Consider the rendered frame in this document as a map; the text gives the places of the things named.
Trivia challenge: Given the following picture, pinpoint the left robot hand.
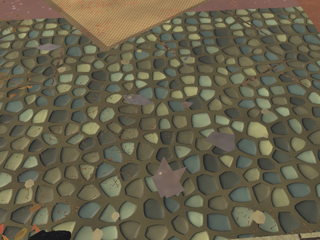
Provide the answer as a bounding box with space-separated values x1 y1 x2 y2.
28 230 71 240

